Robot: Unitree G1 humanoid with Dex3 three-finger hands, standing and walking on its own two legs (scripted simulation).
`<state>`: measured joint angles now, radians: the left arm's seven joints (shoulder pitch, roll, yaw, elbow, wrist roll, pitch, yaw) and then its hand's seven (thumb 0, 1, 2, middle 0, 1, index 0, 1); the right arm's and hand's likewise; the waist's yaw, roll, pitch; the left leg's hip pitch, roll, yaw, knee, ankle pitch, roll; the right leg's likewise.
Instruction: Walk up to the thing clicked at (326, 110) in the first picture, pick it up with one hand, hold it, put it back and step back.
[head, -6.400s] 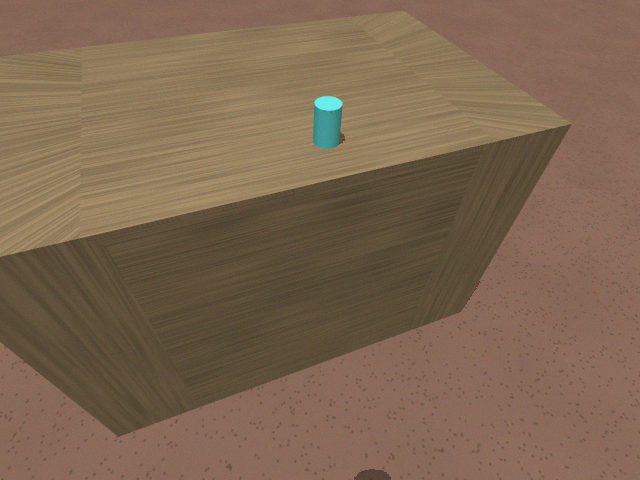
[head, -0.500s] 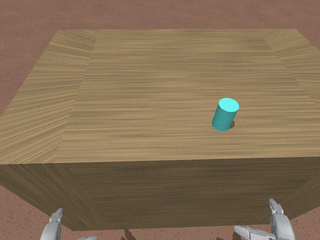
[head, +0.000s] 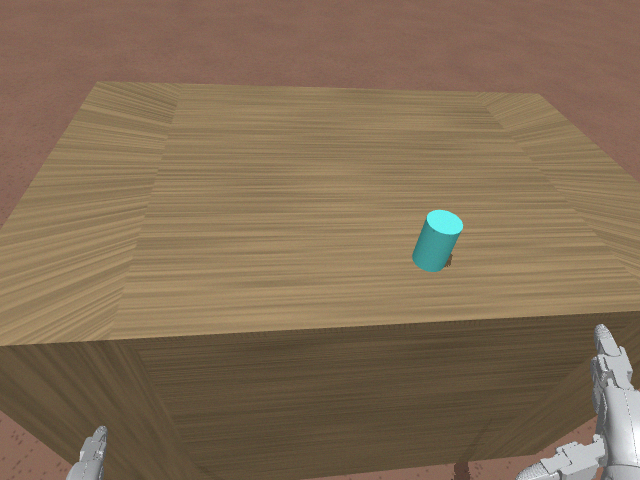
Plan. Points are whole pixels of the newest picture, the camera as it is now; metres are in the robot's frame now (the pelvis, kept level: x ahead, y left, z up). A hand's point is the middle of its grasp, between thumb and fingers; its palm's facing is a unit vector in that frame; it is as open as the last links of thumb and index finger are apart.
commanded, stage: rise first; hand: right
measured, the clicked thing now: (436, 241) +0.44 -0.20 +0.06
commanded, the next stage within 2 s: go down in 1.00 s
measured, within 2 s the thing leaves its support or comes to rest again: neither
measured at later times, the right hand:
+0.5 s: hand (608, 385) +0.18 -0.28 +0.14, palm faces +0.42 +0.80 -0.43, open 17.7 cm
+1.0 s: hand (631, 364) +0.18 -0.27 +0.18, palm faces +0.43 +0.79 -0.45, open 17.6 cm
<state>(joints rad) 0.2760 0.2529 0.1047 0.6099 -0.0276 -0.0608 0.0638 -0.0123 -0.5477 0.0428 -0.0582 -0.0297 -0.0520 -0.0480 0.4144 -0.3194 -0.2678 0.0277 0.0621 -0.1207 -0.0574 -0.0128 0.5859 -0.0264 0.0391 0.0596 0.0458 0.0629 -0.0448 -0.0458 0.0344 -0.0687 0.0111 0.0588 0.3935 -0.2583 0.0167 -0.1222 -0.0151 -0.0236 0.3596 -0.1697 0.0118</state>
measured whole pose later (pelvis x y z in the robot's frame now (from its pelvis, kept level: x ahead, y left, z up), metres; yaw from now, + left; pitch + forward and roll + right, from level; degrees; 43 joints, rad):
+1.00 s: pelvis -0.01 -0.01 +0.00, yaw +0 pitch -5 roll +0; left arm 0.25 0.21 0.15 0.64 -0.03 -0.10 0.03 -0.01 -0.54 0.07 -0.05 -0.04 -0.05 -0.05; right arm 0.41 -0.37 -0.41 -0.27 0.07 -0.33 -0.01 -0.02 0.59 -0.04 0.05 0.06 0.06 0.06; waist -0.07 -0.06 0.06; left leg -0.05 0.02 0.06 0.38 -0.24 0.01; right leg -0.10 -0.01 -0.02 0.35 -0.16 0.00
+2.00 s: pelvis -0.01 -0.01 +0.00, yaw +0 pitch -2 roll +0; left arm 0.22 0.26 0.02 0.68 -0.02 -0.17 0.18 -0.01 -0.54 0.06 -0.05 -0.04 -0.05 -0.05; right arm -0.24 -0.61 -0.57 0.41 0.25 -0.05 0.43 -0.02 0.51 -0.03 0.06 0.04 0.06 0.05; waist -0.02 -0.01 -0.02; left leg -0.14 0.02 0.05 0.41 -0.24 0.00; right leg -0.20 -0.01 -0.03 0.41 -0.18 -0.01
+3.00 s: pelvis +0.01 -0.01 -0.01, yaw +1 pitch +4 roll +1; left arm 0.23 0.27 -0.07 0.68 -0.02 -0.19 0.23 -0.01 -0.55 0.08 -0.05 -0.05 -0.05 -0.06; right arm -0.57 -0.84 -0.60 0.90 0.25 0.08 0.63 -0.02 0.49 -0.04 0.06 0.04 0.06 0.04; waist 0.02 -0.01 -0.07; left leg -0.26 0.00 0.05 0.46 -0.27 0.00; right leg -0.34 -0.03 -0.03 0.49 -0.23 0.00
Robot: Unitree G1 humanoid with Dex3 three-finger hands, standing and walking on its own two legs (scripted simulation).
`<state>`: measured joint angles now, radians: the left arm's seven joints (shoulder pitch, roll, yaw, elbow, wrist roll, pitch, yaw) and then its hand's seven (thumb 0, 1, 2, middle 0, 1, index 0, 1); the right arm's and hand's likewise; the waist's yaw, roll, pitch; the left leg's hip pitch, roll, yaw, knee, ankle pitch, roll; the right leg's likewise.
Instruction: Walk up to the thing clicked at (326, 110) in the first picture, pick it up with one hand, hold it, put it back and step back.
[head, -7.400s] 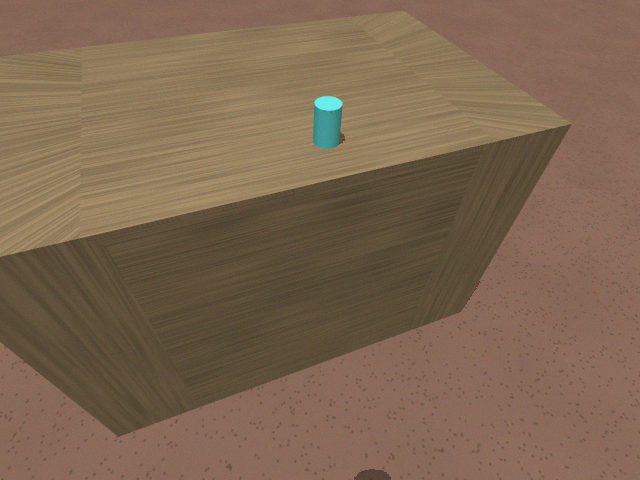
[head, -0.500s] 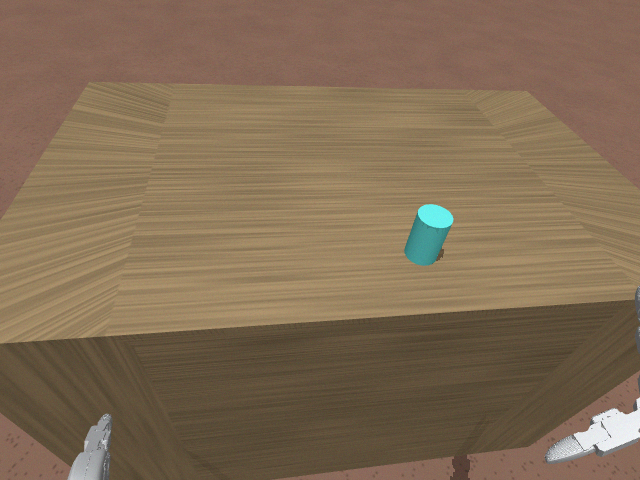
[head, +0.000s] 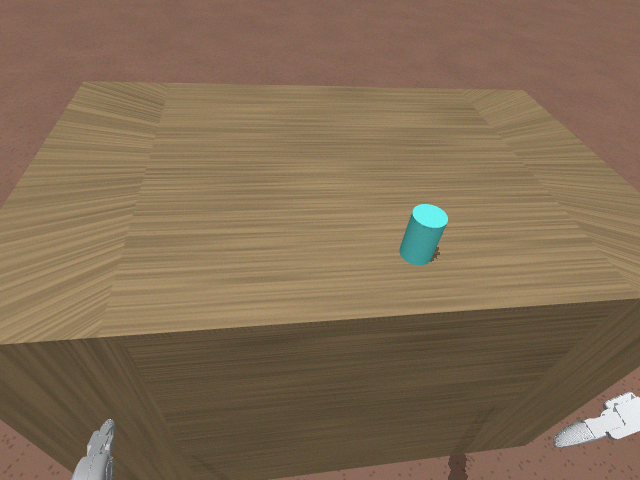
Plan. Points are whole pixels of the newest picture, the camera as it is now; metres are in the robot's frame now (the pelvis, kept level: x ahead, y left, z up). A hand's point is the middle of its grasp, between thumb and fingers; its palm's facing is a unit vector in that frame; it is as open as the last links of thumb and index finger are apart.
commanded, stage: go down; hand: right
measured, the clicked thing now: (422, 235) +0.45 -0.20 +0.06
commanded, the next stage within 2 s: none
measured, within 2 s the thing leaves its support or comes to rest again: neither
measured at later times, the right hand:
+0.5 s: hand (610, 303) +0.24 -0.30 +0.18, palm faces +0.38 +0.85 -0.36, open 17.4 cm
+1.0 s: hand (621, 251) +0.30 -0.34 +0.19, palm faces +0.23 +0.96 -0.17, open 17.4 cm
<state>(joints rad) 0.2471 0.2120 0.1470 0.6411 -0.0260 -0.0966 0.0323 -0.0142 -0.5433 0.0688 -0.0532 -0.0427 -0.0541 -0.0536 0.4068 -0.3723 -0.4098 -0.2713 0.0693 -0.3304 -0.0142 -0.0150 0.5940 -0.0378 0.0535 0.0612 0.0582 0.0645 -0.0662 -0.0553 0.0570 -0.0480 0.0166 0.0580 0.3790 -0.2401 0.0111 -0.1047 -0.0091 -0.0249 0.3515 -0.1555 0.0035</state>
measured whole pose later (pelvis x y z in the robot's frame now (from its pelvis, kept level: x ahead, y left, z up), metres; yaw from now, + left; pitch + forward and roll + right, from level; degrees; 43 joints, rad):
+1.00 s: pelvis +0.00 -0.01 +0.00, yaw +1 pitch -2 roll +0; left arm 0.22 0.26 0.02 0.68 -0.02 -0.17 0.18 -0.01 -0.54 0.06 -0.05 -0.04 -0.05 -0.05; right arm -0.24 -0.61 -0.57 0.41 0.25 -0.05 0.43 -0.02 0.51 -0.03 0.06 0.04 0.06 0.05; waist -0.02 -0.01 -0.02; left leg -0.14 0.02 0.05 0.41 -0.24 0.00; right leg -0.20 -0.01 -0.03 0.41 -0.18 -0.01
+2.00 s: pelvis +0.02 -0.01 -0.01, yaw +1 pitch +4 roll +1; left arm 0.23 0.27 -0.07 0.68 -0.02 -0.19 0.23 -0.01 -0.55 0.08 -0.05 -0.05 -0.05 -0.06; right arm -0.57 -0.84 -0.60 0.90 0.25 0.08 0.63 -0.02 0.49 -0.04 0.06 0.04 0.06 0.04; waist 0.02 -0.01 -0.07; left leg -0.26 0.00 0.05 0.46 -0.27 0.00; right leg -0.34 -0.03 -0.03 0.49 -0.23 0.00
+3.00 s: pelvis +0.01 -0.01 -0.01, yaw +1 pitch +5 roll +1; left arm 0.23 0.26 -0.09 0.67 -0.02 -0.20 0.23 -0.01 -0.52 0.05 -0.05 -0.05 -0.06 -0.05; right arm -0.65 -0.90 -0.59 0.98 0.23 0.09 0.63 -0.01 0.47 -0.04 0.07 0.04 0.06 0.04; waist 0.04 -0.01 -0.07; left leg -0.29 0.01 0.05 0.47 -0.26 0.00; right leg -0.38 -0.02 -0.02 0.52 -0.23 -0.01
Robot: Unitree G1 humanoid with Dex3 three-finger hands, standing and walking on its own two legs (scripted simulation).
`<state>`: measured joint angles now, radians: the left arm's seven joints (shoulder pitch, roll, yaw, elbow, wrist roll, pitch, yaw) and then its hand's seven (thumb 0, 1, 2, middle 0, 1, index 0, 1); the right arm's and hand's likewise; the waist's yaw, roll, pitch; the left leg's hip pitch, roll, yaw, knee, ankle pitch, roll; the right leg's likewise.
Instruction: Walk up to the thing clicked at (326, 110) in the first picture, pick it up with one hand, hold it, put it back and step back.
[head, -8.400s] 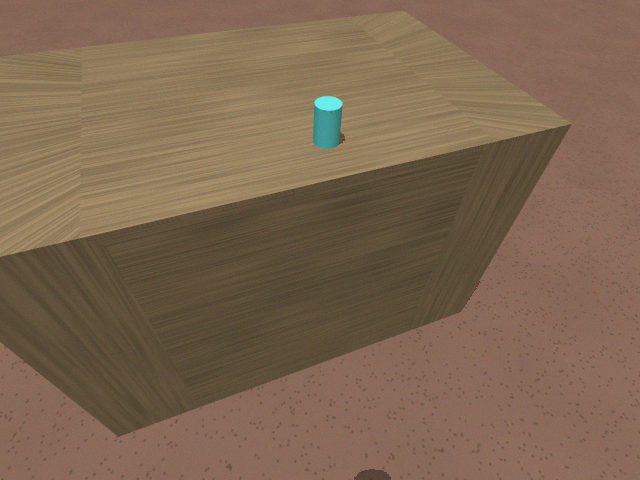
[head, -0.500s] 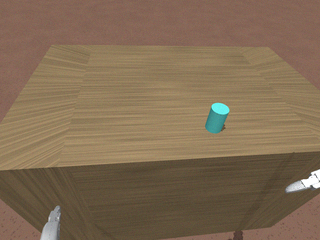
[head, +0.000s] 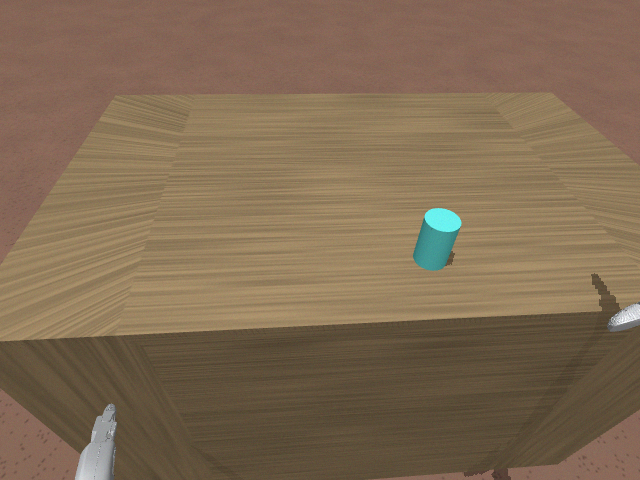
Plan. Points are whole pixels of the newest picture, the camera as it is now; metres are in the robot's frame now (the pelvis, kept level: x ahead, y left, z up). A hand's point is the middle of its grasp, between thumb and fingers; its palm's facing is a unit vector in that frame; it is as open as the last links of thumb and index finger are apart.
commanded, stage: go down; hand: right
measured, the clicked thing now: (435, 240) +0.45 -0.19 +0.06
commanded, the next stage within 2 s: none
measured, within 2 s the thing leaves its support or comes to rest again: neither
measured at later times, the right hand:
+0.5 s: hand (636, 221) +0.34 -0.36 +0.20, palm faces +0.17 +0.98 -0.04, open 17.4 cm
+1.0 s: hand (635, 210) +0.36 -0.37 +0.20, palm faces +0.16 +0.99 +0.01, open 17.3 cm
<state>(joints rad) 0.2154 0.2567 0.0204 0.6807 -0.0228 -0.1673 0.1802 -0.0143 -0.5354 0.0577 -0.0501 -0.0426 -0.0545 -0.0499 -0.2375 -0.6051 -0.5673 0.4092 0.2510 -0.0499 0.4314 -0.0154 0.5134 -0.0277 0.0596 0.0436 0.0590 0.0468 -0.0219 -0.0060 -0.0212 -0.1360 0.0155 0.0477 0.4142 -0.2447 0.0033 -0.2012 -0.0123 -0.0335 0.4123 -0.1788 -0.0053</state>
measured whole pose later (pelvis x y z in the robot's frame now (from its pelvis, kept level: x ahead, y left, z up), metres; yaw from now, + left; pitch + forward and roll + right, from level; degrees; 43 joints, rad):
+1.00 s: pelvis +0.02 +0.00 +0.00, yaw +0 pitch +4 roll +1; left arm 0.23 0.27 -0.07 0.68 -0.02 -0.19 0.23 -0.01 -0.55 0.08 -0.05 -0.05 -0.05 -0.06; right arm -0.57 -0.84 -0.60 0.90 0.25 0.08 0.63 -0.02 0.49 -0.04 0.06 0.04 0.06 0.04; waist 0.02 -0.01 -0.07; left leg -0.26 0.00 0.05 0.46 -0.27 0.00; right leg -0.34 -0.03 -0.03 0.49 -0.23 0.00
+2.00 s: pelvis +0.01 -0.01 -0.01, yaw +0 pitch +5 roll +1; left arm 0.23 0.26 -0.09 0.67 -0.02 -0.20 0.23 -0.01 -0.52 0.05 -0.05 -0.05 -0.06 -0.05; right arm -0.65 -0.90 -0.59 0.98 0.23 0.09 0.63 -0.01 0.47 -0.04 0.07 0.04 0.06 0.04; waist 0.04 -0.01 -0.07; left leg -0.29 0.01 0.05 0.47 -0.26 0.00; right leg -0.38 -0.02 -0.02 0.52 -0.23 -0.01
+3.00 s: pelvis +0.01 -0.01 -0.02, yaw +3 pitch +10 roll +2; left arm 0.24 0.22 -0.02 0.57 0.00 -0.15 0.08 -0.01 -0.52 0.04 -0.06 -0.06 -0.08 -0.06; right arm -0.63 -0.48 -0.42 0.94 0.19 -0.23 0.27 -0.02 0.46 -0.05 0.05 0.04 0.05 0.04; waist 0.10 0.01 -0.08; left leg -0.46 -0.03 0.02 0.62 -0.33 0.00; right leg -0.55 -0.06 -0.05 0.69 -0.31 -0.01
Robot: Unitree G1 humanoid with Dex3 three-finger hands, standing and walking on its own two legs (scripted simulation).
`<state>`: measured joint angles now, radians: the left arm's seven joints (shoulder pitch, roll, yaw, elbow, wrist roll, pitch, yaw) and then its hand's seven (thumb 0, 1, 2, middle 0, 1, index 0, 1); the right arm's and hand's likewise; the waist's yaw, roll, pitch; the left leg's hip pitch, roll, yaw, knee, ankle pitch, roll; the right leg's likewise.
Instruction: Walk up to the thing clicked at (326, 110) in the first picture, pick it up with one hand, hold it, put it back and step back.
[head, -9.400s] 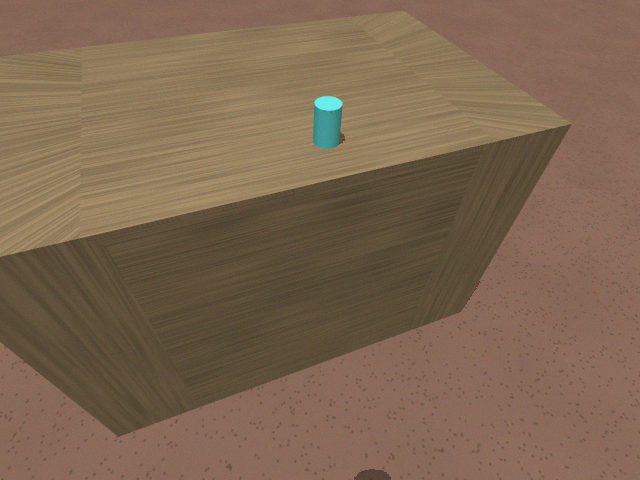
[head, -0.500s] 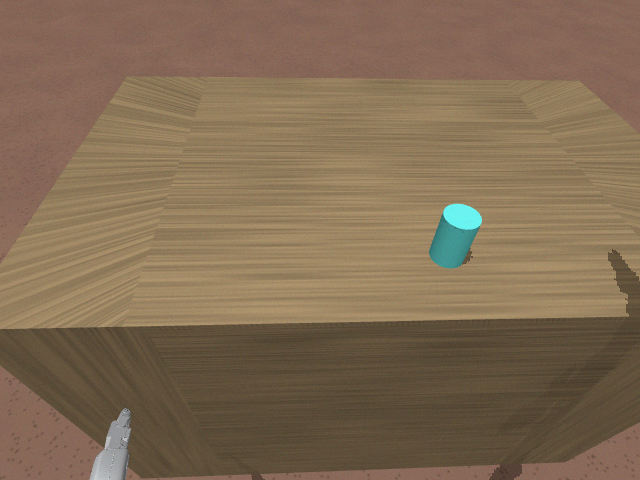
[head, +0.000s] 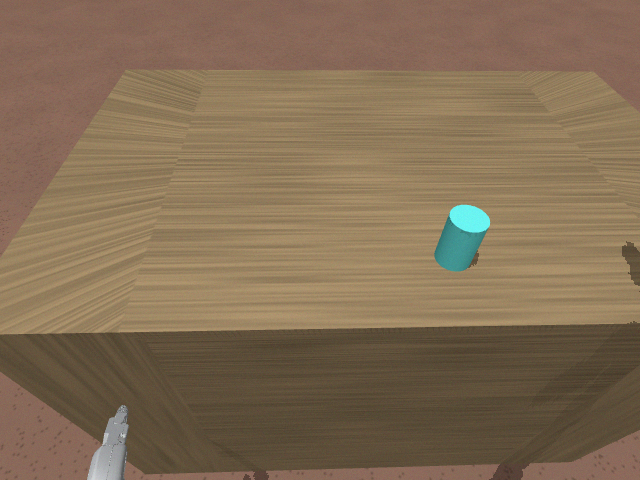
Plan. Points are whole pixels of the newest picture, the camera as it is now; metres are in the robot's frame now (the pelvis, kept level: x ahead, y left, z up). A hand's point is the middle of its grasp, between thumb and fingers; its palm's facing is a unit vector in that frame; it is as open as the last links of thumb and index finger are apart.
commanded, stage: go down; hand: right
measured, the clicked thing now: (460, 239) +0.43 -0.19 +0.07
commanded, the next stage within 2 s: approach in 1.12 s
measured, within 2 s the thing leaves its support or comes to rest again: neither
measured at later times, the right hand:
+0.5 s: hand out of the picture +0.35 -0.39 +0.20, palm faces +0.16 +0.99 +0.01, open 17.2 cm
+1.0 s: hand out of the picture +0.34 -0.39 +0.21, palm faces +0.16 +0.99 +0.01, open 17.2 cm
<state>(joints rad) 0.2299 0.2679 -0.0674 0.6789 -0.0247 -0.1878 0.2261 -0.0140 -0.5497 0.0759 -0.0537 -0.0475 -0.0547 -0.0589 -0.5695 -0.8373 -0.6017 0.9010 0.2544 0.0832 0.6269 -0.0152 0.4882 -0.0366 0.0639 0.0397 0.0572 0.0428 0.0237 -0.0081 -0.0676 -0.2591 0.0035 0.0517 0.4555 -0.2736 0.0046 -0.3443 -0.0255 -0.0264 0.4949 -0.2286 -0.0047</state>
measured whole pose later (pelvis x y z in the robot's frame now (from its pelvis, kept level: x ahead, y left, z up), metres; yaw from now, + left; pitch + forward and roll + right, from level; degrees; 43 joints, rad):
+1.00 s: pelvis -0.01 -0.01 +0.00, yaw +0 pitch +5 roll +1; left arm 0.23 0.26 -0.09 0.67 -0.02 -0.20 0.23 -0.01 -0.52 0.05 -0.05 -0.05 -0.06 -0.05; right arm -0.65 -0.90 -0.59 0.98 0.23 0.09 0.63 -0.01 0.47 -0.04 0.07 0.04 0.06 0.04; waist 0.04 -0.01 -0.07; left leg -0.29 0.01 0.05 0.47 -0.26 0.00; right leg -0.38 -0.02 -0.02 0.52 -0.23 -0.01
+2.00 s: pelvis -0.01 -0.01 -0.02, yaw +3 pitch +10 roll +2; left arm 0.24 0.22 -0.02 0.57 0.00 -0.15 0.08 -0.01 -0.52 0.04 -0.06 -0.06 -0.08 -0.06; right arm -0.63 -0.48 -0.42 0.94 0.19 -0.23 0.27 -0.02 0.46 -0.05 0.05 0.04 0.05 0.04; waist 0.10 0.01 -0.08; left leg -0.46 -0.03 0.02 0.62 -0.33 0.00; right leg -0.55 -0.06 -0.05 0.69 -0.31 -0.01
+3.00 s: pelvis -0.02 +0.00 -0.02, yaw +2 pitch +8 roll +1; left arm 0.28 0.22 0.05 0.43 -0.01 -0.10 0.05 -0.01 -0.53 0.06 -0.05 -0.05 -0.06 -0.06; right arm -0.67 -0.35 -0.32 0.90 0.14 -0.21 0.07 -0.02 0.44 -0.15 0.46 0.29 0.45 0.30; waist 0.10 0.01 -0.07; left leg -0.51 -0.01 0.01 0.70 -0.35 0.00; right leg -0.56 -0.04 -0.06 0.71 -0.30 -0.01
